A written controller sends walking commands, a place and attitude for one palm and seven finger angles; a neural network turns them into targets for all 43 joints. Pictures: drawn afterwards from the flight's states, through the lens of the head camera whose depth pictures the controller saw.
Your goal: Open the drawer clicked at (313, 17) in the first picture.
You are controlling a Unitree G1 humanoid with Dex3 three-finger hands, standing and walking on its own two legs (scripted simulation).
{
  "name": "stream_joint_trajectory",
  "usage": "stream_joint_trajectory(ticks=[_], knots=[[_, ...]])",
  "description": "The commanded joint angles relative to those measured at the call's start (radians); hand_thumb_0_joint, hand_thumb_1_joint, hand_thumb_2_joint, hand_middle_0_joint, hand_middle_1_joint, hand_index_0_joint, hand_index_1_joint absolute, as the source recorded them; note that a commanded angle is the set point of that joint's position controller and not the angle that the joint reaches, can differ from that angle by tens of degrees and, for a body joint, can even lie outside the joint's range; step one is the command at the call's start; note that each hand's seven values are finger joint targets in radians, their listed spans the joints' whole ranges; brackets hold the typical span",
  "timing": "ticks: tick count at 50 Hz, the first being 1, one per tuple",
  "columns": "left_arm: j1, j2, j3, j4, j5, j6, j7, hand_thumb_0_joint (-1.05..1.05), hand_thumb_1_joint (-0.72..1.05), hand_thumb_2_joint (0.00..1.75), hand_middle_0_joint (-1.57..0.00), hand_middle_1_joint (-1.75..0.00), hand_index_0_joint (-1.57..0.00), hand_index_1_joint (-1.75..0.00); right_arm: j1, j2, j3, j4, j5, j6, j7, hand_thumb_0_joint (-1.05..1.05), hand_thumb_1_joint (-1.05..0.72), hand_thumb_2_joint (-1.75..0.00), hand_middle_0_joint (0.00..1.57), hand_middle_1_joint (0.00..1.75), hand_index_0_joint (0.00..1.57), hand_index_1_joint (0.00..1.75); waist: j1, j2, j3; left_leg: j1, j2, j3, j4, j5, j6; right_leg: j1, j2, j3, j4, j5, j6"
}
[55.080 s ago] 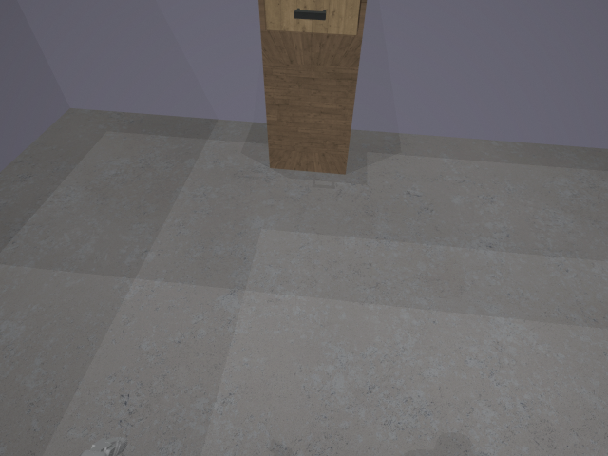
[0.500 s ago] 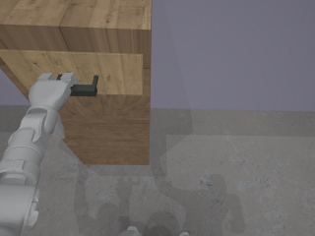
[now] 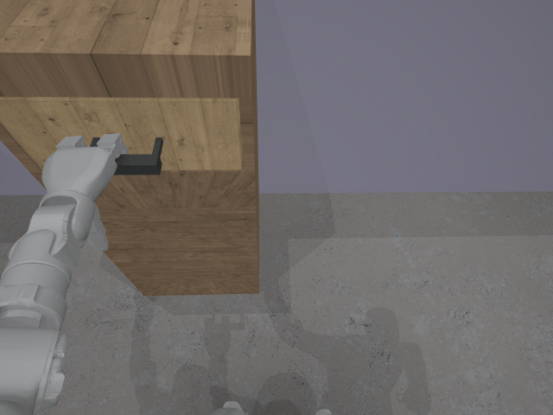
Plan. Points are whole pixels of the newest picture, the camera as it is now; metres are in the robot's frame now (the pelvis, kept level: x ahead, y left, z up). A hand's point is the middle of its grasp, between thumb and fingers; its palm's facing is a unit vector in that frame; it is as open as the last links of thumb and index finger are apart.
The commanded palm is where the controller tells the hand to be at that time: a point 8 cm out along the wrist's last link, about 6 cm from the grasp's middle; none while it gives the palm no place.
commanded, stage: close the thumb around the handle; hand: left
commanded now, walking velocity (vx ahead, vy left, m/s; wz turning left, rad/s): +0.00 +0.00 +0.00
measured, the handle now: (124, 154) +0.50 +0.25 +0.05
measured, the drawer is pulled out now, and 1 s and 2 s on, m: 0.00 0.00 0.07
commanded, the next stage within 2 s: pull the drawer open in 0.78 s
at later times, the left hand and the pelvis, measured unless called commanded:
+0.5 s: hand (98, 191) +0.44 +0.28 +0.03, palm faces -0.07 -0.04 -1.00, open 9.1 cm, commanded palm +0.42 +0.28 +0.08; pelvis +0.00 +0.00 +0.00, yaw +0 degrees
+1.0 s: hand (98, 192) +0.44 +0.28 +0.03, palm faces -0.05 -0.05 -1.00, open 5.8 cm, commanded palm +0.40 +0.27 +0.08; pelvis +0.01 +0.01 +0.00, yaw -1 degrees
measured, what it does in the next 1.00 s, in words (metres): stands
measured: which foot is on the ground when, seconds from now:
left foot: down 0.00-1.00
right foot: down 0.00-1.00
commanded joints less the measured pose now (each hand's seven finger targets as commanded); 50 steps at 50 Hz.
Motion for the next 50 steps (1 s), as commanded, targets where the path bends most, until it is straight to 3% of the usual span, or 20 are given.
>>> stream_joint_trajectory(ticks=[1, 3, 4, 7, 10, 11, 15, 17, 18, 19, 20, 22, 25, 29, 32, 35, 39, 40, 44, 50], knots=[[-0.347, 0.256, 0.081, -0.185, -0.005, -0.03, 0.039, 0.0, -0.5, 0.3, -0.3, -1.2, -0.3, -1.2, 0.076, -0.167, -0.06, -0.073, -0.005, -0.021, -0.008, 0.0, -0.9, -0.9, 0.2, 0.3, 0.2, 0.3, 0.0, 0.042, -0.358, 0.332, 0.014, 0.001, -0.073, 0.423, -0.004, 0.088, 0.009, -0.049, -0.071, 0.299, -0.051], [-0.333, 0.212, 0.048, -0.154, -0.007, -0.02, 0.042, 0.0, -0.5, 0.3, -0.3, -1.2, -0.3, -1.2, 0.084, -0.162, -0.061, -0.069, -0.002, -0.021, -0.006, 0.0, -0.9, -0.9, 0.2, 0.3, 0.2, 0.3, -0.012, 0.037, -0.331, 0.324, 0.012, 0.004, -0.071, 0.411, -0.004, 0.074, 0.01, -0.054, -0.074, 0.294, -0.048], [-0.351, 0.227, 0.054, -0.158, -0.003, -0.02, 0.044, 0.0, -0.5, 0.3, -0.3, -1.2, -0.3, -1.2, 0.081, -0.166, -0.061, -0.067, 0.0, -0.021, -0.007, 0.0, -0.9, -0.9, 0.2, 0.3, 0.2, 0.3, -0.014, 0.023, -0.331, 0.316, 0.014, 0.002, -0.073, 0.394, -0.004, 0.066, 0.009, -0.052, -0.077, 0.283, -0.045], [-0.347, 0.252, 0.072, -0.161, 0.001, -0.015, 0.049, 0.0, -0.33, 0.37, -0.31, -1.22, -0.31, -1.22, 0.081, -0.168, -0.062, -0.066, 0.0, -0.021, -0.008, 0.0, -0.9, -0.9, 0.2, 0.3, 0.2, 0.3, -0.008, 0.035, -0.365, 0.326, 0.011, 0.006, -0.071, 0.414, -0.003, 0.085, 0.008, -0.047, -0.072, 0.303, -0.045], [-0.36, 0.227, 0.047, -0.144, -0.008, -0.002, 0.045, 0.0, -0.16, 0.44, -0.32, -1.24, -0.32, -1.24, 0.083, -0.168, -0.06, -0.063, 0.001, -0.022, -0.008, 0.0, -0.9, -0.9, 0.2, 0.3, 0.2, 0.3, -0.017, 0.035, -0.32, 0.308, 0.009, 0.012, -0.073, 0.392, -0.001, 0.081, 0.007, -0.049, -0.082, 0.298, -0.046], [-0.357, 0.268, 0.081, -0.135, -0.006, -0.002, 0.044, 0.0, -0.11, 0.47, -0.33, -1.24, -0.33, -1.24, 0.083, -0.173, -0.058, -0.058, 0.0, -0.019, -0.01, 0.0, -0.9, -0.9, 0.2, 0.3, 0.2, 0.3, -0.01, 0.016, -0.332, 0.3, 0.011, 0.008, -0.073, 0.406, -0.001, 0.096, 0.007, -0.048, -0.076, 0.31, -0.048], [-0.338, 0.239, 0.054, -0.125, -0.002, 0.005, 0.036, 0.0, 0.12, 0.56, -0.34, -1.27, -0.34, -1.27, 0.08, -0.167, -0.057, -0.068, 0.002, -0.018, -0.008, 0.0, -0.9, -0.9, 0.2, 0.3, 0.2, 0.3, -0.005, 0.042, -0.325, 0.304, 0.007, 0.015, -0.074, 0.411, -0.002, 0.096, 0.007, -0.05, -0.078, 0.316, -0.048], [-0.367, 0.275, 0.073, -0.143, 0.006, -0.002, 0.033, 0.0, 0.23, 0.61, -0.35, -1.28, -0.35, -1.28, 0.079, -0.169, -0.054, -0.068, 0.003, -0.015, -0.009, 0.0, -0.9, -0.9, 0.2, 0.3, 0.2, 0.3, -0.007, 0.045, -0.348, 0.311, 0.01, 0.01, -0.072, 0.428, -0.003, 0.092, 0.007, -0.047, -0.071, 0.324, -0.045], [-0.361, 0.227, 0.038, -0.136, 0.0, 0.002, 0.032, 0.0, 0.28, 0.64, -0.36, -1.28, -0.36, -1.28, 0.08, -0.165, -0.056, -0.072, 0.001, -0.016, -0.008, 0.0, -0.9, -0.9, 0.2, 0.3, 0.2, 0.3, -0.015, 0.048, -0.331, 0.32, 0.009, 0.01, -0.07, 0.425, -0.003, 0.083, 0.009, -0.051, -0.075, 0.317, -0.047], [-0.358, 0.252, 0.061, -0.138, 0.004, -0.001, 0.033, 0.0, 0.34, 0.66, -0.36, -1.29, -0.36, -1.29, 0.079, -0.166, -0.056, -0.073, 0.003, -0.016, -0.008, 0.0, -0.9, -0.9, 0.2, 0.3, 0.2, 0.3, -0.007, 0.036, -0.333, 0.315, 0.01, 0.008, -0.074, 0.414, -0.004, 0.083, 0.009, -0.051, -0.077, 0.306, -0.046], [-0.362, 0.228, 0.042, -0.144, 0.0, -0.002, 0.031, 0.0, 0.4, 0.68, -0.36, -1.3, -0.36, -1.3, 0.079, -0.166, -0.058, -0.075, 0.001, -0.018, -0.008, 0.0, -0.9, -0.9, 0.2, 0.3, 0.2, 0.3, -0.014, 0.047, -0.334, 0.322, 0.01, 0.01, -0.072, 0.412, -0.003, 0.08, 0.008, -0.051, -0.078, 0.303, -0.046], [-0.339, 0.279, 0.087, -0.147, -0.002, -0.011, 0.029, 0.0, 0.51, 0.73, -0.37, -1.31, -0.37, -1.31, 0.079, -0.168, -0.055, -0.076, 0.001, -0.015, -0.008, 0.0, -0.9, -0.9, 0.2, 0.3, 0.2, 0.3, 0.003, 0.033, -0.373, 0.317, 0.009, 0.012, -0.069, 0.434, -0.001, 0.112, 0.008, -0.044, -0.071, 0.334, -0.044], [-0.325, 0.229, 0.052, -0.144, -0.006, -0.011, 0.025, 0.0, 0.68, 0.8, -0.38, -1.33, -0.38, -1.33, 0.076, -0.163, -0.057, -0.078, 0.001, -0.016, -0.007, 0.0, -0.9, -0.9, 0.2, 0.3, 0.2, 0.3, -0.004, 0.041, -0.333, 0.317, 0.01, 0.011, -0.071, 0.427, -0.004, 0.091, 0.009, -0.053, -0.073, 0.316, -0.047], [-0.333, 0.243, 0.067, -0.182, -0.002, -0.02, 0.033, 0.0, 0.9, 0.9, -0.4, -1.35, -0.4, -1.35, 0.073, -0.164, -0.059, -0.082, 0.0, -0.015, -0.004, 0.0, -0.9, -0.9, 0.2, 0.3, 0.2, 0.3, 0.004, 0.054, -0.361, 0.344, 0.016, 0.004, -0.071, 0.451, -0.008, 0.078, 0.01, -0.054, -0.069, 0.309, -0.047], [-0.319, 0.25, 0.079, -0.186, -0.005, -0.02, 0.036, 0.0, 0.9, 0.9, -0.4, -1.35, -0.4, -1.35, 0.077, -0.165, -0.06, -0.079, -0.002, -0.013, -0.002, 0.0, -0.9, -0.9, 0.2, 0.3, 0.2, 0.3, 0.005, 0.046, -0.374, 0.349, 0.017, 0.004, -0.068, 0.474, -0.008, 0.09, 0.011, -0.054, -0.066, 0.329, -0.046], [-0.322, 0.202, 0.042, -0.183, -0.007, -0.011, 0.036, 0.0, 0.9, 0.9, -0.4, -1.35, -0.4, -1.35, 0.074, -0.163, -0.062, -0.077, -0.003, -0.013, -0.001, 0.0, -0.9, -0.9, 0.2, 0.3, 0.2, 0.3, -0.004, 0.059, -0.339, 0.353, 0.02, 0.0, -0.071, 0.469, -0.011, 0.064, 0.012, -0.062, -0.067, 0.306, -0.049], [-0.296, 0.245, 0.085, -0.218, -0.005, -0.012, 0.042, 0.0, 0.9, 0.9, -0.4, -1.35, -0.4, -1.35, 0.074, -0.164, -0.064, -0.078, -0.004, -0.009, 0.002, 0.0, -0.9, -0.9, 0.2, 0.3, 0.2, 0.3, 0.017, 0.064, -0.4, 0.384, 0.022, 0.0, -0.067, 0.534, -0.013, 0.095, 0.012, -0.057, -0.062, 0.344, -0.047], [-0.284, 0.199, 0.051, -0.209, -0.012, -0.006, 0.04, 0.0, 0.9, 0.9, -0.4, -1.35, -0.4, -1.35, 0.07, -0.161, -0.064, -0.081, -0.005, -0.01, 0.003, 0.0, -0.9, -0.9, 0.2, 0.3, 0.2, 0.3, 0.006, 0.068, -0.365, 0.387, 0.023, 0.0, -0.067, 0.536, -0.014, 0.083, 0.014, -0.061, -0.067, 0.335, -0.048], [-0.281, 0.234, 0.08, -0.224, -0.011, -0.007, 0.039, 0.0, 0.9, 0.9, -0.4, -1.35, -0.4, -1.35, 0.066, -0.165, -0.062, -0.08, -0.003, -0.007, 0.004, 0.0, -0.9, -0.9, 0.2, 0.3, 0.2, 0.3, 0.013, 0.057, -0.371, 0.379, 0.025, -0.002, -0.073, 0.525, -0.015, 0.091, 0.013, -0.061, -0.068, 0.333, -0.047], [-0.095, 0.151, 0.053, -0.332, -0.038, 0.001, 0.032, 0.0, 0.9, 0.9, -0.4, -1.35, -0.4, -1.35, 0.032, -0.154, -0.07, -0.111, -0.002, -0.009, 0.016, 0.0, -0.9, -0.9, 0.2, 0.3, 0.2, 0.3, 0.042, 0.078, -0.383, 0.448, 0.039, -0.007, -0.077, 0.661, -0.023, 0.116, 0.015, -0.064, -0.073, 0.362, -0.048]])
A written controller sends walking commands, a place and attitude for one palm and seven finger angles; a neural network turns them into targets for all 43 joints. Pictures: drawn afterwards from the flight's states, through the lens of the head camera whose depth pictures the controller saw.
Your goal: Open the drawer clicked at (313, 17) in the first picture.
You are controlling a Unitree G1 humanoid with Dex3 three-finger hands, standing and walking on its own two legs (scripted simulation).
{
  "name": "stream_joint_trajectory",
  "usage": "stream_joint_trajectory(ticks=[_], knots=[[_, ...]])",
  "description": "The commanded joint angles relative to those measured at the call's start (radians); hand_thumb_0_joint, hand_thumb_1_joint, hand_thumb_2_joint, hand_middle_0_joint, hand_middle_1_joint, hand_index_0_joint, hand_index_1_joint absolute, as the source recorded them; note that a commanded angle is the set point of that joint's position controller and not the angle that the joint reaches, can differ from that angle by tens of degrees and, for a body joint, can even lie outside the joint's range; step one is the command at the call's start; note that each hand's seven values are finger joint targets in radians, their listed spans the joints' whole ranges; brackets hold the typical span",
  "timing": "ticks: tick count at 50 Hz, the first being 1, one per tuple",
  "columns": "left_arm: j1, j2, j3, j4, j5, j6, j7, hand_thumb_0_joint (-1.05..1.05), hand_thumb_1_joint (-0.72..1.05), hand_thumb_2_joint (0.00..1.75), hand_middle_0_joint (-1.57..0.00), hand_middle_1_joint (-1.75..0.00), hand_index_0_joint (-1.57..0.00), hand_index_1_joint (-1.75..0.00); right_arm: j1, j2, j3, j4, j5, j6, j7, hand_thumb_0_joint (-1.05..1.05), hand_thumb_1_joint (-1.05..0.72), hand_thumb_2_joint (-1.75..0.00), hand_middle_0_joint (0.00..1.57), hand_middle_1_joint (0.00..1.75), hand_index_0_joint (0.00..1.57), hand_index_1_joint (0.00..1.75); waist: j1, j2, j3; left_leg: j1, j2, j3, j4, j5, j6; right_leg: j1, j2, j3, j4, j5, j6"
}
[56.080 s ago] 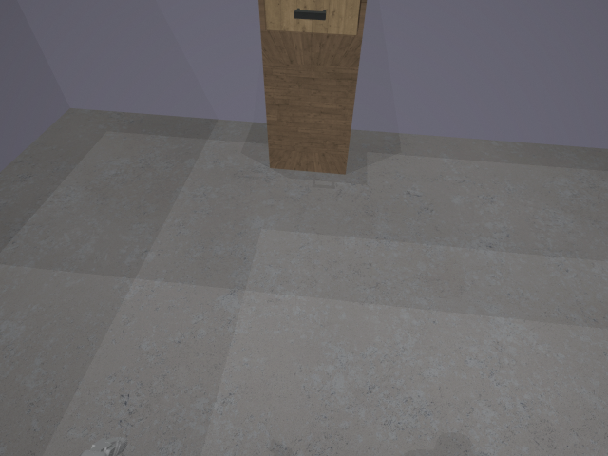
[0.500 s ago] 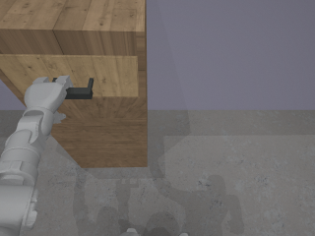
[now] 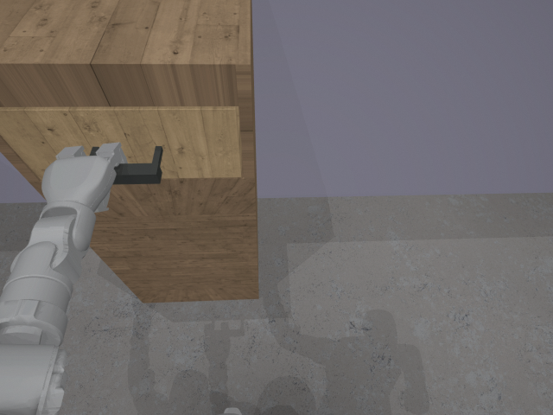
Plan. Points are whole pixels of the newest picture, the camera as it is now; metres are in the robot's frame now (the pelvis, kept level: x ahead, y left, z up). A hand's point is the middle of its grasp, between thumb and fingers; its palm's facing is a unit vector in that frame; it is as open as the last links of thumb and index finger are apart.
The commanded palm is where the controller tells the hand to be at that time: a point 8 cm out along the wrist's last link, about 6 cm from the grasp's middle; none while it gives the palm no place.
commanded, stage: pull the drawer open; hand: left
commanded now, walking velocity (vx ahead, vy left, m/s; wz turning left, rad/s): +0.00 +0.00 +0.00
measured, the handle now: (124, 163) +0.49 +0.25 +0.05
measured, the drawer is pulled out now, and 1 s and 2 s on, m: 0.00 0.07 0.19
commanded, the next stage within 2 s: none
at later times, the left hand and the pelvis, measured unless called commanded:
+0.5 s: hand (91, 234) +0.37 +0.28 +0.03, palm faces -0.02 -0.08 -1.00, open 5.8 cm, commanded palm +0.36 +0.26 +0.08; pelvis +0.02 +0.00 +0.01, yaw +0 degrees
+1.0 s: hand (88, 239) +0.36 +0.28 +0.03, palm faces -0.06 -0.06 -1.00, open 5.8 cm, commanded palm +0.31 +0.26 +0.08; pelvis +0.00 -0.01 +0.01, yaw +0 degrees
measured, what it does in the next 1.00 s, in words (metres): stands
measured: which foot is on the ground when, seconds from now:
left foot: down 0.00-1.00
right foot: down 0.00-1.00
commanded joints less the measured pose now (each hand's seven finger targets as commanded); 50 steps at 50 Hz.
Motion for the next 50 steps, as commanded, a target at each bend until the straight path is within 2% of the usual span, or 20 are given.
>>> stream_joint_trajectory(ticks=[1, 3, 5, 7, 10, 12, 15, 17, 19, 20, 23, 24, 26, 29, 32, 39, 41, 45, 47, 50], knots=[[-0.136, 0.158, 0.03, -0.268, -0.034, -0.022, 0.028, 0.0, 0.9, 0.9, -0.4, -1.35, -0.4, -1.35, 0.045, -0.158, -0.059, -0.105, 0.002, -0.024, 0.003, 0.0, -0.9, -0.9, 0.2, 0.3, 0.2, 0.3, 0.043, 0.073, -0.383, 0.428, 0.039, -0.026, -0.068, 0.695, -0.034, 0.105, 0.014, -0.082, -0.055, 0.371, -0.057], [-0.077, 0.196, 0.072, -0.308, -0.036, -0.016, 0.029, 0.0, 0.9, 0.9, -0.4, -1.35, -0.4, -1.35, 0.035, -0.161, -0.062, -0.11, 0.001, -0.025, 0.004, 0.0, -0.9, -0.9, 0.2, 0.3, 0.2, 0.3, 0.058, 0.056, -0.385, 0.425, 0.042, -0.025, -0.071, 0.7, -0.031, 0.13, 0.014, -0.077, -0.055, 0.388, -0.055], [-0.034, 0.156, 0.042, -0.363, -0.043, -0.002, 0.026, 0.0, 0.9, 0.9, -0.4, -1.35, -0.4, -1.35, 0.018, -0.157, -0.06, -0.124, 0.002, -0.028, 0.007, 0.0, -0.9, -0.9, 0.2, 0.3, 0.2, 0.3, 0.053, 0.058, -0.367, 0.43, 0.043, -0.023, -0.075, 0.72, -0.03, 0.14, 0.012, -0.076, -0.062, 0.406, -0.052], [-0.008, 0.17, 0.058, -0.402, -0.043, 0.007, 0.028, 0.0, 0.9, 0.9, -0.4, -1.35, -0.4, -1.35, 0.008, -0.159, -0.059, -0.125, 0.001, -0.03, 0.008, 0.0, -0.9, -0.9, 0.2, 0.3, 0.2, 0.3, 0.053, 0.049, -0.372, 0.434, 0.046, -0.025, -0.079, 0.741, -0.031, 0.154, 0.008, -0.073, -0.062, 0.426, -0.048], [0.042, 0.143, 0.043, -0.434, -0.045, 0.032, 0.027, 0.0, 0.9, 0.9, -0.4, -1.35, -0.4, -1.35, -0.011, -0.158, -0.056, -0.132, 0.002, -0.035, 0.007, 0.0, -0.9, -0.9, 0.2, 0.3, 0.2, 0.3, 0.047, 0.059, -0.312, 0.437, 0.049, -0.029, -0.085, 0.74, -0.036, 0.136, 0.009, -0.083, -0.066, 0.407, -0.05], [0.073, 0.137, 0.043, -0.506, -0.048, 0.039, 0.029, 0.0, 0.9, 0.9, -0.4, -1.35, -0.4, -1.35, -0.022, -0.154, -0.056, -0.143, -0.001, -0.039, 0.011, 0.0, -0.9, -0.9, 0.2, 0.3, 0.2, 0.3, 0.055, 0.074, -0.346, 0.476, 0.055, -0.042, -0.087, 0.781, -0.043, 0.139, 0.005, -0.083, -0.064, 0.401, -0.046], [0.099, 0.094, 0.011, -0.558, -0.052, 0.062, 0.03, 0.0, 0.9, 0.9, -0.4, -1.35, -0.4, -1.35, -0.041, -0.15, -0.055, -0.148, -0.004, -0.047, 0.014, 0.0, -0.9, -0.9, 0.2, 0.3, 0.2, 0.3, 0.051, 0.099, -0.32, 0.504, 0.062, -0.052, -0.088, 0.806, -0.054, 0.118, 0.004, -0.094, -0.063, 0.382, -0.049], [0.135, 0.118, 0.035, -0.604, -0.05, 0.069, 0.032, 0.0, 0.9, 0.9, -0.4, -1.35, -0.4, -1.35, -0.052, -0.15, -0.052, -0.153, -0.005, -0.051, 0.014, 0.0, -0.9, -0.9, 0.2, 0.3, 0.2, 0.3, 0.061, 0.082, -0.355, 0.517, 0.062, -0.056, -0.085, 0.837, -0.054, 0.141, 0.0, -0.088, -0.059, 0.406, -0.045], [0.172, 0.088, 0.015, -0.655, -0.054, 0.076, 0.031, 0.0, 0.9, 0.9, -0.4, -1.35, -0.4, -1.35, -0.068, -0.145, -0.049, -0.162, -0.009, -0.059, 0.016, 0.0, -0.9, -0.9, 0.2, 0.3, 0.2, 0.3, 0.063, 0.081, -0.355, 0.527, 0.062, -0.058, -0.086, 0.851, -0.054, 0.149, -0.002, -0.09, -0.061, 0.415, -0.044], [0.223, 0.061, -0.001, -0.652, -0.062, 0.083, 0.028, 0.0, 0.9, 0.9, -0.4, -1.35, -0.4, -1.35, -0.072, -0.143, -0.048, -0.165, -0.009, -0.064, 0.017, 0.0, -0.9, -0.9, 0.2, 0.3, 0.2, 0.3, 0.064, 0.075, -0.336, 0.52, 0.061, -0.058, -0.087, 0.845, -0.052, 0.157, -0.004, -0.094, -0.062, 0.412, -0.045], [0.271, 0.107, 0.047, -0.643, -0.067, 0.09, 0.023, 0.0, 0.9, 0.9, -0.4, -1.35, -0.4, -1.35, -0.088, -0.148, -0.041, -0.164, -0.009, -0.069, 0.01, 0.0, -0.9, -0.9, 0.2, 0.3, 0.2, 0.3, 0.064, 0.022, -0.296, 0.475, 0.053, -0.048, -0.094, 0.784, -0.041, 0.188, -0.006, -0.09, -0.069, 0.43, -0.041], [0.249, 0.093, 0.031, -0.666, -0.065, 0.091, 0.021, 0.0, 0.9, 0.9, -0.4, -1.35, -0.4, -1.35, -0.102, -0.147, -0.036, -0.168, -0.01, -0.069, 0.008, 0.0, -0.9, -0.9, 0.2, 0.3, 0.2, 0.3, 0.061, 0.032, -0.292, 0.467, 0.048, -0.041, -0.101, 0.758, -0.039, 0.191, -0.009, -0.087, -0.074, 0.434, -0.04], [-0.052, 0.103, -0.013, -0.606, -0.04, 0.087, 0.022, 0.0, 0.9, 0.9, -0.4, -1.35, -0.4, -1.35, -0.074, -0.156, -0.033, -0.126, -0.013, -0.062, -0.01, 0.0, -0.9, -0.9, 0.2, 0.3, 0.2, 0.3, -0.009, 0.02, -0.221, 0.441, 0.046, -0.05, -0.093, 0.669, -0.039, 0.106, -0.009, -0.096, -0.073, 0.372, -0.041], [-0.004, 0.139, 0.026, -0.536, -0.013, 0.085, 0.02, 0.0, 0.9, 0.9, -0.4, -1.35, -0.4, -1.35, -0.07, -0.148, -0.036, -0.123, -0.015, -0.058, -0.014, 0.0, -0.9, -0.9, 0.2, 0.3, 0.2, 0.3, 0.033, 0.051, -0.275, 0.466, 0.034, -0.039, -0.087, 0.678, -0.042, 0.118, -0.006, -0.094, -0.067, 0.371, -0.049], [-0.059, 0.129, 0.004, -0.523, -0.014, 0.073, 0.008, 0.0, 0.9, 0.9, -0.4, -1.35, -0.4, -1.35, -0.068, -0.142, -0.036, -0.117, -0.013, -0.053, -0.019, 0.0, -0.9, -0.9, 0.2, 0.3, 0.2, 0.3, 0.036, 0.08, -0.317, 0.473, 0.026, -0.035, -0.08, 0.672, -0.043, 0.127, -0.01, -0.088, -0.063, 0.382, -0.053], [-0.126, 0.167, 0.028, -0.409, -0.025, 0.023, -0.014, 0.0, 0.9, 0.9, -0.4, -1.35, -0.4, -1.35, -0.071, -0.141, -0.032, -0.115, -0.008, -0.045, -0.036, 0.0, -0.9, -0.9, 0.2, 0.3, 0.2, 0.3, 0.037, -0.006, -0.285, 0.349, -0.001, -0.007, -0.087, 0.465, -0.018, 0.169, -0.012, -0.073, -0.07, 0.374, -0.052], [-0.135, 0.137, 0.006, -0.391, -0.034, 0.007, -0.014, 0.0, 0.9, 0.9, -0.4, -1.35, -0.4, -1.35, -0.062, -0.142, -0.037, -0.117, -0.007, -0.047, -0.036, 0.0, -0.9, -0.9, 0.2, 0.3, 0.2, 0.3, 0.029, 0.0, -0.272, 0.337, -0.003, -0.009, -0.085, 0.446, -0.014, 0.165, -0.013, -0.073, -0.072, 0.361, -0.055], [0.054, 0.116, 0.02, -0.457, -0.048, -0.017, -0.004, 0.0, 0.9, 0.9, -0.4, -1.35, -0.4, -1.35, -0.088, -0.13, -0.041, -0.151, -0.003, -0.052, -0.027, 0.0, -0.9, -0.9, 0.2, 0.3, 0.2, 0.3, 0.071, 0.032, -0.306, 0.353, -0.004, 0.003, -0.094, 0.472, -0.013, 0.211, -0.011, -0.062, -0.076, 0.383, -0.059], [0.169, 0.142, 0.066, -0.503, -0.061, -0.023, 0.001, 0.0, 0.9, 0.9, -0.4, -1.35, -0.4, -1.35, -0.1, -0.13, -0.04, -0.164, -0.002, -0.055, -0.022, 0.0, -0.9, -0.9, 0.2, 0.3, 0.2, 0.3, 0.098, 0.011, -0.34, 0.348, 0.0, 0.004, -0.099, 0.508, -0.013, 0.254, -0.011, -0.051, -0.074, 0.418, -0.054], [0.354, 0.137, 0.093, -0.584, -0.092, -0.017, 0.009, 0.0, 0.9, 0.9, -0.4, -1.35, -0.4, -1.35, -0.124, -0.134, -0.041, -0.186, 0.001, -0.071, -0.018, 0.0, -0.9, -0.9, 0.2, 0.3, 0.2, 0.3, 0.108, -0.012, -0.293, 0.322, 0.003, 0.009, -0.118, 0.487, -0.01, 0.294, -0.012, -0.048, -0.083, 0.438, -0.053]])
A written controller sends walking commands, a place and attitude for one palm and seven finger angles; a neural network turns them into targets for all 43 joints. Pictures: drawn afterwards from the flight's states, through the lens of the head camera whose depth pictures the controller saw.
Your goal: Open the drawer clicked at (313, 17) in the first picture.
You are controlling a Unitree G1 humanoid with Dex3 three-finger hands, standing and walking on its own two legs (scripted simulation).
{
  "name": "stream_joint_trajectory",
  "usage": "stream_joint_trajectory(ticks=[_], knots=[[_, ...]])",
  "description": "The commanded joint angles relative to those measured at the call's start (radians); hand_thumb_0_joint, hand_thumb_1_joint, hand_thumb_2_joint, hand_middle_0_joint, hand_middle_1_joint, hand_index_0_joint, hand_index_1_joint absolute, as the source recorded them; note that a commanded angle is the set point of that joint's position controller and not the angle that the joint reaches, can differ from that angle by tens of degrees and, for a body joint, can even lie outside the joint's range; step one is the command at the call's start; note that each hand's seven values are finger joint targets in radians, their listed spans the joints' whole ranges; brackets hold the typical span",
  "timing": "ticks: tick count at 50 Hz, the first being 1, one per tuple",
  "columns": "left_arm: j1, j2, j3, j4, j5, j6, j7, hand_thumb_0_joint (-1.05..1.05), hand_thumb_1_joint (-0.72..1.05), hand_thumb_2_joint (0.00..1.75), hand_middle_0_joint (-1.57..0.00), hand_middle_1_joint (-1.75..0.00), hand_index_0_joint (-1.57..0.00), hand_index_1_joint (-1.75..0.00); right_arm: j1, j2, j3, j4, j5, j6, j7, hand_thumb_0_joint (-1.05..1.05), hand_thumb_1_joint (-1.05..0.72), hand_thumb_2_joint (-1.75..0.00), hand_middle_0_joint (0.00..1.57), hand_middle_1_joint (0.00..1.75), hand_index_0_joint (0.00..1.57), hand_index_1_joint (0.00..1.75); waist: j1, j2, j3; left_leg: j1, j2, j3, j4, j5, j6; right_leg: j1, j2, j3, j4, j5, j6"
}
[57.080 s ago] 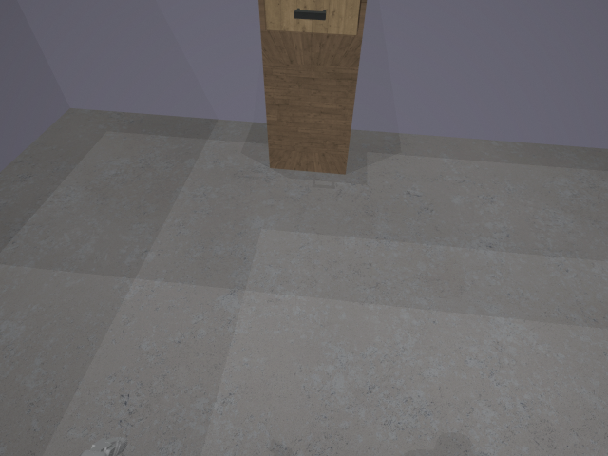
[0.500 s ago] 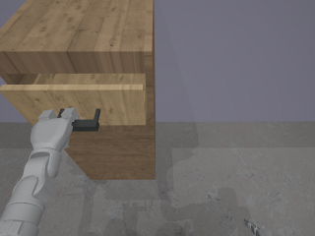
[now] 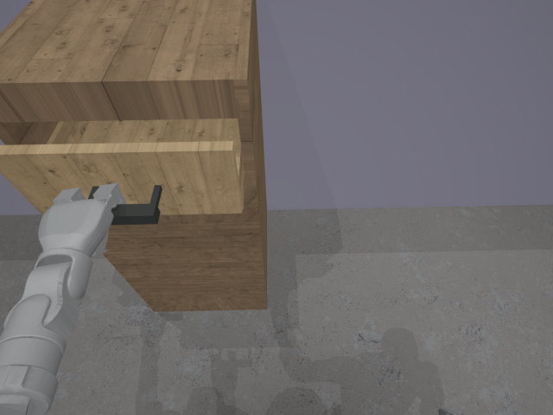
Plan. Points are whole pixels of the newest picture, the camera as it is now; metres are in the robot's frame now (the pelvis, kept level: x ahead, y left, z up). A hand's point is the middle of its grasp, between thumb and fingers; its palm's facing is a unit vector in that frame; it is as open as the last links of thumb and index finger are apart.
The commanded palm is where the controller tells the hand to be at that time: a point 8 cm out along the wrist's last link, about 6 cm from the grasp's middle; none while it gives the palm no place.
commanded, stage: pull the drawer open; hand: left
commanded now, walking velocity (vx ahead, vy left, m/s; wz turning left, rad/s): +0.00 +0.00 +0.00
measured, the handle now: (122, 203) +0.42 +0.26 +0.04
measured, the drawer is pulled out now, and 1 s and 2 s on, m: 0.07 0.19 0.29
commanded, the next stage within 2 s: open the thumb to release the handle in 1.80 s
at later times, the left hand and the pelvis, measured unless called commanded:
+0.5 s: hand (74, 317) +0.25 +0.29 +0.02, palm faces +0.00 -0.10 -1.00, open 5.9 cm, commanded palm +0.22 +0.27 +0.08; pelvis +0.02 +0.02 +0.00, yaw +1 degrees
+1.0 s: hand (70, 328) +0.23 +0.28 +0.02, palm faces -0.01 -0.07 -1.00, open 5.9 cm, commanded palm +0.20 +0.27 +0.08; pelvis +0.00 -0.01 +0.00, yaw +2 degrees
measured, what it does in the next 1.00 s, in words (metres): stands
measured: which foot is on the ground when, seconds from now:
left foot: down 0.00-1.00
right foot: down 0.00-1.00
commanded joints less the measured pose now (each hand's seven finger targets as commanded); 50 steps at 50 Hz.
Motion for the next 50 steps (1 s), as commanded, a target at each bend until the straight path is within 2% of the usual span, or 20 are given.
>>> stream_joint_trajectory(ticks=[1, 4, 8, 10, 14, 15, 17, 21, 25, 26, 27, 29, 30, 31, 32, 35, 36, 41, 47, 50], knots=[[0.104, 0.193, 0.09, -0.314, -0.043, -0.062, 0.048, 0.0, 0.9, 0.9, -0.4, -1.35, -0.4, -1.35, -0.071, -0.136, -0.04, -0.162, 0.002, -0.056, 0.0, 0.0, -0.9, -0.9, 0.2, 0.3, 0.2, 0.3, 0.072, -0.028, -0.299, 0.212, -0.002, -0.003, -0.082, 0.482, 0.005, 0.222, -0.006, -0.024, -0.07, 0.435, -0.031], [0.188, 0.159, 0.075, -0.441, -0.043, -0.048, 0.069, 0.0, 0.9, 0.9, -0.4, -1.35, -0.4, -1.35, -0.091, -0.133, -0.041, -0.177, 0.002, -0.069, 0.009, 0.0, -0.9, -0.9, 0.2, 0.3, 0.2, 0.3, 0.069, 0.023, -0.278, 0.258, 0.009, -0.007, -0.094, 0.507, 0.001, 0.181, -0.006, -0.032, -0.074, 0.403, -0.027], [0.359, 0.159, 0.108, -0.556, -0.05, -0.019, 0.102, 0.0, 0.9, 0.9, -0.4, -1.35, -0.4, -1.35, -0.102, -0.137, -0.045, -0.176, -0.005, -0.091, 0.02, 0.0, -0.9, -0.9, 0.2, 0.3, 0.2, 0.3, 0.076, 0.033, -0.271, 0.299, 0.026, -0.023, -0.087, 0.596, -0.008, 0.174, -0.008, -0.044, -0.063, 0.412, -0.025], [0.392, 0.123, 0.083, -0.612, -0.053, -0.003, 0.116, 0.0, 0.9, 0.9, -0.4, -1.35, -0.4, -1.35, -0.117, -0.135, -0.044, -0.177, -0.006, -0.102, 0.025, 0.0, -0.9, -0.9, 0.2, 0.3, 0.2, 0.3, 0.065, 0.047, -0.254, 0.321, 0.031, -0.026, -0.088, 0.592, -0.011, 0.15, -0.01, -0.052, -0.065, 0.391, -0.023], [0.456, 0.117, 0.092, -0.686, -0.04, 0.025, 0.138, 0.0, 0.9, 0.9, -0.4, -1.35, -0.4, -1.35, -0.137, -0.132, -0.037, -0.177, -0.012, -0.115, 0.034, 0.0, -0.9, -0.9, 0.2, 0.3, 0.2, 0.3, 0.069, 0.059, -0.243, 0.355, 0.044, -0.048, -0.083, 0.643, -0.028, 0.113, -0.011, -0.067, -0.05, 0.357, -0.022], [0.466, 0.082, 0.059, -0.7, -0.039, 0.031, 0.14, 0.0, 0.9, 0.9, -0.4, -1.35, -0.4, -1.35, -0.143, -0.13, -0.038, -0.176, -0.013, -0.119, 0.037, 0.0, -0.9, -0.9, 0.2, 0.3, 0.2, 0.3, 0.06, 0.058, -0.228, 0.363, 0.046, -0.051, -0.078, 0.647, -0.03, 0.103, -0.012, -0.07, -0.05, 0.351, -0.021], [0.526, 0.091, 0.076, -0.756, -0.031, 0.037, 0.149, 0.0, 0.9, 0.9, -0.4, -1.35, -0.4, -1.35, -0.159, -0.124, -0.032, -0.18, -0.017, -0.126, 0.043, 0.0, -0.9, -0.9, 0.2, 0.3, 0.2, 0.3, 0.077, 0.072, -0.257, 0.394, 0.052, -0.059, -0.071, 0.702, -0.039, 0.102, -0.015, -0.068, -0.04, 0.36, -0.02], [0.622, 0.052, 0.05, -0.816, -0.032, 0.053, 0.15, 0.0, 0.9, 0.9, -0.4, -1.35, -0.4, -1.35, -0.181, -0.117, -0.021, -0.192, -0.019, -0.136, 0.052, 0.0, -0.9, -0.9, 0.2, 0.3, 0.2, 0.3, 0.077, 0.047, -0.217, 0.383, 0.054, -0.07, -0.064, 0.714, -0.048, 0.098, -0.018, -0.078, -0.032, 0.356, -0.02], [0.732, 0.035, 0.046, -0.88, -0.022, 0.049, 0.149, 0.0, 0.9, 0.9, -0.4, -1.35, -0.4, -1.35, -0.201, -0.102, -0.009, -0.206, -0.025, -0.145, 0.06, 0.0, -0.9, -0.9, 0.2, 0.3, 0.2, 0.3, 0.097, 0.04, -0.215, 0.393, 0.055, -0.068, -0.053, 0.733, -0.052, 0.095, -0.02, -0.077, -0.023, 0.364, -0.018], [0.555, 0.047, 0.024, -0.874, -0.008, 0.053, 0.148, 0.0, 0.9, 0.9, -0.4, -1.35, -0.4, -1.35, -0.197, -0.114, -0.004, -0.185, -0.03, -0.133, 0.052, 0.0, -0.9, -0.9, 0.2, 0.3, 0.2, 0.3, 0.053, 0.041, -0.202, 0.388, 0.051, -0.072, -0.046, 0.707, -0.05, 0.065, -0.021, -0.076, -0.024, 0.357, -0.016], [0.355, 0.066, 0.02, -0.882, 0.01, 0.048, 0.151, 0.0, 0.9, 0.9, -0.4, -1.35, -0.4, -1.35, -0.198, -0.114, -0.004, -0.176, -0.038, -0.125, 0.041, 0.0, -0.9, -0.9, 0.2, 0.3, 0.2, 0.3, 0.034, 0.053, -0.192, 0.394, 0.045, -0.079, -0.046, 0.659, -0.05, 0.027, -0.021, -0.074, -0.022, 0.329, -0.016], [0.448, 0.075, 0.05, -0.817, 0.023, 0.042, 0.154, 0.0, 0.9, 0.9, -0.4, -1.35, -0.4, -1.35, -0.193, -0.1, -0.003, -0.178, -0.043, -0.129, 0.034, 0.0, -0.9, -0.9, 0.2, 0.3, 0.2, 0.3, 0.061, 0.045, -0.184, 0.382, 0.04, -0.07, -0.047, 0.615, -0.049, 0.033, -0.015, -0.08, -0.024, 0.298, -0.023], [0.466, 0.038, 0.015, -0.813, 0.021, 0.044, 0.151, 0.0, 0.9, 0.9, -0.4, -1.35, -0.4, -1.35, -0.191, -0.096, -0.004, -0.183, -0.041, -0.13, 0.032, 0.0, -0.9, -0.9, 0.2, 0.3, 0.2, 0.3, 0.059, 0.049, -0.188, 0.388, 0.036, -0.066, -0.042, 0.613, -0.044, 0.038, -0.016, -0.081, -0.027, 0.306, -0.023], [0.445, 0.07, 0.036, -0.838, 0.02, 0.04, 0.149, 0.0, 0.9, 0.9, -0.4, -1.35, -0.4, -1.35, -0.192, -0.097, -0.002, -0.186, -0.039, -0.128, 0.027, 0.0, -0.9, -0.9, 0.2, 0.3, 0.2, 0.3, 0.067, 0.053, -0.218, 0.4, 0.036, -0.066, -0.04, 0.637, -0.044, 0.059, -0.016, -0.072, -0.027, 0.326, -0.026], [0.432, 0.055, 0.021, -0.839, 0.023, 0.037, 0.146, 0.0, 0.9, 0.9, -0.4, -1.35, -0.4, -1.35, -0.199, -0.092, 0.001, -0.18, -0.042, -0.126, 0.027, 0.0, -0.9, -0.9, 0.2, 0.3, 0.2, 0.3, 0.071, 0.055, -0.236, 0.414, 0.033, -0.067, -0.04, 0.641, -0.049, 0.056, -0.019, -0.069, -0.024, 0.325, -0.024], [0.431, 0.031, -0.011, -0.821, 0.016, 0.037, 0.131, 0.0, 0.9, 0.9, -0.4, -1.35, -0.4, -1.35, -0.205, -0.087, -0.001, -0.177, -0.041, -0.124, 0.022, 0.0, -0.9, -0.9, 0.2, 0.3, 0.2, 0.3, 0.068, 0.045, -0.223, 0.396, 0.025, -0.059, -0.038, 0.613, -0.042, 0.071, -0.019, -0.07, -0.031, 0.334, -0.024], [0.426, 0.042, 0.0, -0.819, 0.007, 0.037, 0.125, 0.0, 0.9, 0.9, -0.4, -1.35, -0.4, -1.35, -0.202, -0.091, 0.001, -0.178, -0.041, -0.124, 0.02, 0.0, -0.9, -0.9, 0.2, 0.3, 0.2, 0.3, 0.066, 0.009, -0.231, 0.385, 0.025, -0.06, -0.038, 0.607, -0.037, 0.086, -0.018, -0.066, -0.033, 0.349, -0.023], [0.404, 0.087, 0.038, -0.762, 0.001, 0.026, 0.108, 0.0, 0.9, 0.9, -0.4, -1.35, -0.4, -1.35, -0.217, -0.093, 0.009, -0.173, -0.042, -0.12, 0.004, 0.0, -0.9, -0.9, 0.2, 0.3, 0.2, 0.3, 0.07, -0.016, -0.2, 0.323, 0.007, -0.041, -0.052, 0.487, -0.016, 0.122, -0.021, -0.051, -0.048, 0.355, -0.024], [0.353, 0.129, 0.076, -0.712, -0.002, -0.002, 0.106, 0.0, 0.9, 0.9, -0.4, -1.35, -0.4, -1.35, -0.22, -0.093, 0.009, -0.163, -0.04, -0.115, -0.01, 0.0, -0.9, -0.9, 0.2, 0.3, 0.2, 0.3, 0.078, -0.002, -0.19, 0.276, -0.015, -0.023, -0.067, 0.362, -0.01, 0.139, -0.027, -0.031, -0.06, 0.335, -0.026], [0.474, 0.113, 0.081, -0.714, -0.02, -0.009, 0.11, 0.0, 0.9, 0.9, -0.4, -1.35, -0.4, -1.35, -0.215, -0.092, -0.001, -0.176, -0.032, -0.122, -0.007, 0.0, -0.9, -0.9, 0.2, 0.3, 0.2, 0.3, 0.093, 0.012, -0.179, 0.266, -0.015, -0.019, -0.077, 0.343, -0.008, 0.162, -0.026, -0.032, -0.069, 0.321, -0.029]])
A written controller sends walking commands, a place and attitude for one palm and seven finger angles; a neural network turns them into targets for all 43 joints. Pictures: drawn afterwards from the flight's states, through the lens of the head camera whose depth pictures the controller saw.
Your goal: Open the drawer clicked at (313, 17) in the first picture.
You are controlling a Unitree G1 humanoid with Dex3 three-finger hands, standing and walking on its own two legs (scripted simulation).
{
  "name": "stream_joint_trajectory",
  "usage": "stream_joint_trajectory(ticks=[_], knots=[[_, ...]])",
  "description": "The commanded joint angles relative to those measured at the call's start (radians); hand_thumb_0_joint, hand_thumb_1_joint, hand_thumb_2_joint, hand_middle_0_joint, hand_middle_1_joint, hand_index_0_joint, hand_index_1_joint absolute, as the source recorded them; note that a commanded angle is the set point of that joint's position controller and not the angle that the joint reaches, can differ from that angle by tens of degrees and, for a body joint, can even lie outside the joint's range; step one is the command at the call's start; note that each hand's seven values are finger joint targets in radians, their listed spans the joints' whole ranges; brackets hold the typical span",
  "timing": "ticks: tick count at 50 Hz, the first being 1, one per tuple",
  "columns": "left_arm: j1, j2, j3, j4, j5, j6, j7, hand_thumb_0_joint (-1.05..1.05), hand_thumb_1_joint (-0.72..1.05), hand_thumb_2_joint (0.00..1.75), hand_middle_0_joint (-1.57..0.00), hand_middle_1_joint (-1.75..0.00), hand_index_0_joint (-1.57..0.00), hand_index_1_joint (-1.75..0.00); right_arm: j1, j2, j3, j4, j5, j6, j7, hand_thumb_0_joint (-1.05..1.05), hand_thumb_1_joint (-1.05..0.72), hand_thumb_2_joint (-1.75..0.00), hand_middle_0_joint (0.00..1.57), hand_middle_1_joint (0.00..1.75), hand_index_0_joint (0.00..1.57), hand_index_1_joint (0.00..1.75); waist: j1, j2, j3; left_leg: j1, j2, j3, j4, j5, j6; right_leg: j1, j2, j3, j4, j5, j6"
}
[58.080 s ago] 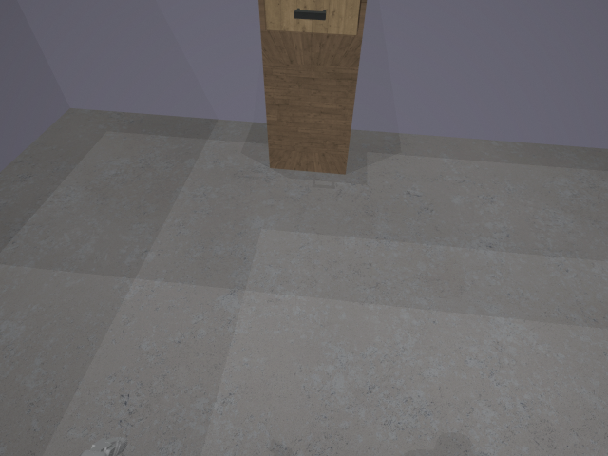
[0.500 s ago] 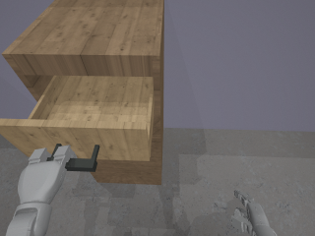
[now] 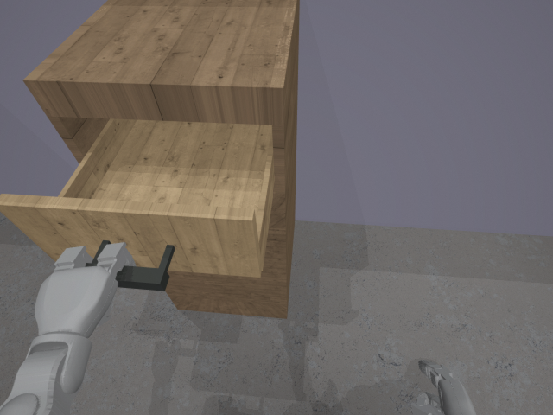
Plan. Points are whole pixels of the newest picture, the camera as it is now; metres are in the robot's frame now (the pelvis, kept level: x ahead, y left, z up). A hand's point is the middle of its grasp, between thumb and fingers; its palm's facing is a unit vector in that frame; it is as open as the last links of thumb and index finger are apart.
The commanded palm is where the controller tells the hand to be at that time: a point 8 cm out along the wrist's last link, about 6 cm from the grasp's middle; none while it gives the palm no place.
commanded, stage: pull the drawer open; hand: left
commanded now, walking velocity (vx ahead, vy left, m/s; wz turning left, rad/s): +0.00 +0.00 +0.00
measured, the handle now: (131, 263) +0.30 +0.25 +0.05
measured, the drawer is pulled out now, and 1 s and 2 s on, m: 0.19 0.29 0.29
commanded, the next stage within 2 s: open the thumb to release the handle in 0.80 s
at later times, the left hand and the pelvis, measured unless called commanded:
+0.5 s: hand (76, 358) +0.17 +0.28 +0.03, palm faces -0.05 -0.08 -1.00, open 6.1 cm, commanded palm +0.12 +0.29 +0.08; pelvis +0.01 +0.01 -0.01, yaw -3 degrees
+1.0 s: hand (55, 382) +0.14 +0.30 +0.02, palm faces -0.01 +0.00 -1.00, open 6.0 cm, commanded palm +0.12 +0.29 +0.08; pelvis +0.00 +0.01 -0.02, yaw -1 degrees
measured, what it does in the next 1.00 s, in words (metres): stands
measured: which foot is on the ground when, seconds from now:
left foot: down 0.00-1.00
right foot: down 0.00-1.00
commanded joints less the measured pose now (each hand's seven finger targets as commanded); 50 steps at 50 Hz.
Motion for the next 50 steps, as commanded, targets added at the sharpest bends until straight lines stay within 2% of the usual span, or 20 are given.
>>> stream_joint_trajectory(ticks=[1, 2, 3, 4, 8, 9, 11, 18, 21, 27, 32, 33, 36, 42, 44, 45, 46, 47, 48, 50], knots=[[0.026, 0.199, 0.114, -0.226, -0.018, -0.052, 0.048, 0.0, 0.9, 0.9, -0.4, -1.35, -0.4, -1.35, -0.11, -0.111, -0.048, -0.17, 0.01, -0.057, -0.003, 0.0, -0.9, -0.9, 0.2, 0.3, 0.2, 0.3, 0.015, 0.0, -0.224, 0.179, 0.006, 0.004, -0.096, 0.381, 0.001, 0.097, -0.008, 0.001, -0.102, 0.377, -0.022], [0.074, 0.21, 0.132, -0.243, -0.022, -0.056, 0.048, 0.0, 0.9, 0.9, -0.4, -1.35, -0.4, -1.35, -0.121, -0.109, -0.043, -0.177, 0.011, -0.056, -0.001, 0.0, -0.9, -0.9, 0.2, 0.3, 0.2, 0.3, 0.033, -0.001, -0.237, 0.172, 0.001, 0.008, -0.101, 0.366, -0.001, 0.109, -0.01, 0.01, -0.103, 0.376, -0.02], [0.117, 0.209, 0.137, -0.234, -0.029, -0.053, 0.051, 0.0, 0.9, 0.9, -0.4, -1.35, -0.4, -1.35, -0.12, -0.111, -0.047, -0.179, 0.016, -0.059, -0.001, 0.0, -0.9, -0.9, 0.2, 0.3, 0.2, 0.3, 0.026, -0.008, -0.198, 0.156, 0.002, 0.009, -0.101, 0.355, 0.002, 0.108, -0.008, 0.009, -0.106, 0.38, -0.021], [0.119, 0.216, 0.148, -0.263, -0.032, -0.058, 0.053, 0.0, 0.9, 0.9, -0.4, -1.35, -0.4, -1.35, -0.129, -0.114, -0.043, -0.181, 0.014, -0.06, 0.002, 0.0, -0.9, -0.9, 0.2, 0.3, 0.2, 0.3, 0.032, -0.012, -0.209, 0.149, 0.0, 0.012, -0.104, 0.347, 0.0, 0.113, -0.012, 0.015, -0.104, 0.391, -0.018], [0.336, 0.191, 0.159, -0.328, -0.053, -0.051, 0.068, 0.0, 0.9, 0.9, -0.4, -1.35, -0.4, -1.35, -0.134, -0.119, -0.046, -0.207, 0.023, -0.073, 0.018, 0.0, -0.9, -0.9, 0.2, 0.3, 0.2, 0.3, 0.047, 0.048, -0.185, 0.15, 0.016, 0.014, -0.104, 0.409, -0.004, 0.112, -0.014, 0.011, -0.093, 0.411, -0.02], [0.362, 0.207, 0.18, -0.362, -0.056, -0.051, 0.075, 0.0, 0.9, 0.9, -0.4, -1.35, -0.4, -1.35, -0.14, -0.127, -0.045, -0.212, 0.021, -0.073, 0.022, 0.0, -0.9, -0.9, 0.2, 0.3, 0.2, 0.3, 0.052, 0.043, -0.207, 0.156, 0.018, 0.016, -0.099, 0.411, -0.005, 0.109, -0.016, 0.014, -0.09, 0.413, -0.018], [0.442, 0.212, 0.212, -0.349, -0.069, -0.042, 0.089, 0.0, 0.9, 0.9, -0.4, -1.35, -0.4, -1.35, -0.143, -0.13, -0.048, -0.213, 0.024, -0.07, 0.026, 0.0, -0.9, -0.9, 0.2, 0.3, 0.2, 0.3, 0.05, 0.001, -0.18, 0.128, 0.023, 0.015, -0.098, 0.414, -0.005, 0.115, -0.015, 0.011, -0.088, 0.427, -0.016], [0.594, 0.185, 0.23, -0.441, -0.061, -0.054, 0.149, 0.0, 0.9, 0.9, -0.4, -1.35, -0.4, -1.35, -0.131, -0.133, -0.058, -0.223, 0.015, -0.058, 0.051, 0.0, -0.9, -0.9, 0.2, 0.3, 0.2, 0.3, 0.05, 0.051, -0.199, 0.159, 0.04, 0.01, -0.052, 0.546, -0.014, 0.047, -0.013, -0.002, -0.039, 0.455, -0.012], [0.636, 0.168, 0.225, -0.477, -0.063, -0.05, 0.174, 0.0, 0.9, 0.9, -0.4, -1.35, -0.4, -1.35, -0.129, -0.137, -0.064, -0.229, 0.012, -0.049, 0.061, 0.0, -0.9, -0.9, 0.2, 0.3, 0.2, 0.3, 0.045, 0.034, -0.212, 0.167, 0.05, 0.003, -0.032, 0.59, -0.02, 0.017, -0.011, -0.009, -0.023, 0.45, -0.008], [0.7, 0.19, 0.262, -0.501, -0.053, -0.043, 0.218, 0.0, 0.9, 0.9, -0.4, -1.35, -0.4, -1.35, -0.134, -0.132, -0.055, -0.245, 0.012, -0.031, 0.064, 0.0, -0.9, -0.9, 0.2, 0.3, 0.2, 0.3, 0.059, 0.042, -0.232, 0.176, 0.051, -0.001, -0.008, 0.6, -0.03, -0.022, -0.009, -0.006, 0.003, 0.429, -0.007], [0.769, 0.175, 0.249, -0.528, -0.055, -0.029, 0.236, 0.0, 0.9, 0.9, -0.4, -1.35, -0.4, -1.35, -0.137, -0.126, -0.046, -0.263, 0.018, -0.019, 0.068, 0.0, -0.9, -0.9, 0.2, 0.3, 0.2, 0.3, 0.069, 0.051, -0.235, 0.189, 0.064, -0.006, 0.003, 0.631, -0.042, -0.05, -0.008, -0.012, 0.014, 0.394, -0.004], [0.772, 0.148, 0.214, -0.539, -0.053, -0.026, 0.234, 0.0, 0.9, 0.9, -0.4, -1.35, -0.4, -1.35, -0.133, -0.124, -0.049, -0.265, 0.021, -0.02, 0.071, 0.0, -0.9, -0.9, 0.2, 0.3, 0.2, 0.3, 0.059, 0.046, -0.22, 0.187, 0.069, -0.009, 0.009, 0.636, -0.041, -0.061, -0.008, -0.021, 0.014, 0.389, -0.002], [0.797, 0.151, 0.218, -0.538, -0.062, -0.012, 0.237, 0.0, 0.9, 0.9, -0.4, -1.35, -0.4, -1.35, -0.145, -0.124, -0.044, -0.274, 0.026, -0.016, 0.07, 0.0, -0.9, -0.9, 0.2, 0.3, 0.2, 0.3, 0.06, 0.02, -0.203, 0.169, 0.073, -0.015, 0.006, 0.616, -0.042, -0.065, -0.006, -0.02, 0.01, 0.365, -0.001], [0.839, 0.162, 0.208, -0.572, -0.06, 0.003, 0.242, 0.0, 0.9, 0.9, -0.4, -1.35, -0.4, -1.35, -0.143, -0.125, -0.032, -0.298, 0.026, -0.019, 0.075, 0.0, -0.9, -0.9, 0.2, 0.3, 0.2, 0.3, 0.074, 0.05, -0.217, 0.182, 0.077, -0.02, 0.007, 0.595, -0.052, -0.093, -0.009, -0.007, 0.017, 0.303, -0.002], [0.819, 0.154, 0.195, -0.567, -0.06, 0.003, 0.238, 0.0, 0.9, 0.9, -0.4, -1.35, -0.4, -1.35, -0.144, -0.128, -0.034, -0.299, 0.024, -0.019, 0.075, 0.0, -0.9, -0.9, 0.2, 0.3, 0.2, 0.3, 0.064, 0.021, -0.194, 0.162, 0.072, -0.019, 0.008, 0.55, -0.046, -0.105, -0.008, -0.008, 0.011, 0.284, -0.003], [0.402, 0.255, 0.259, -0.536, -0.014, -0.011, 0.238, 0.0, 0.9, 0.9, -0.4, -1.35, -0.4, -1.35, -0.13, -0.142, -0.032, -0.249, 0.011, 0.0, 0.056, 0.0, -0.9, -0.9, 0.2, 0.3, 0.2, 0.3, -0.032, -0.011, -0.094, 0.112, 0.048, -0.041, 0.017, 0.386, -0.04, -0.208, 0.002, -0.012, 0.005, 0.206, -0.01], [0.362, 0.254, 0.282, -0.546, -0.011, -0.03, 0.242, 0.0, 0.83, 0.87, -0.4, -1.34, -0.4, -1.34, -0.122, -0.137, -0.032, -0.264, -0.001, -0.005, 0.034, 0.0, -0.9, -0.9, 0.2, 0.3, 0.2, 0.3, 0.001, -0.01, -0.109, 0.098, 0.041, -0.028, -0.003, 0.295, -0.022, -0.157, 0.002, -0.027, 0.0, 0.18, -0.012], [0.404, 0.268, 0.303, -0.483, -0.006, -0.036, 0.246, 0.0, 0.76, 0.84, -0.39, -1.34, -0.39, -1.34, -0.121, -0.128, -0.026, -0.268, -0.003, -0.015, 0.027, 0.0, -0.9, -0.9, 0.2, 0.3, 0.2, 0.3, 0.016, 0.005, -0.116, 0.112, 0.029, -0.022, -0.002, 0.254, -0.021, -0.176, -0.002, -0.014, -0.003, 0.141, -0.019], [0.471, 0.211, 0.268, -0.441, -0.008, -0.041, 0.24, 0.0, 0.69, 0.81, -0.38, -1.33, -0.38, -1.33, -0.115, -0.115, -0.033, -0.266, 0.006, -0.025, 0.029, 0.0, -0.9, -0.9, 0.2, 0.3, 0.2, 0.3, 0.024, 0.029, -0.131, 0.129, 0.03, -0.015, 0.0, 0.255, -0.018, -0.167, 0.0, -0.023, -0.005, 0.136, -0.021], [0.454, 0.183, 0.226, -0.488, -0.046, -0.042, 0.22, 0.0, 0.55, 0.75, -0.38, -1.31, -0.38, -1.31, -0.101, -0.123, -0.046, -0.269, 0.013, -0.035, 0.032, 0.0, -0.9, -0.9, 0.2, 0.3, 0.2, 0.3, 0.017, 0.067, -0.209, 0.177, 0.03, -0.018, 0.006, 0.301, -0.024, -0.147, -0.003, -0.016, -0.007, 0.163, -0.02]])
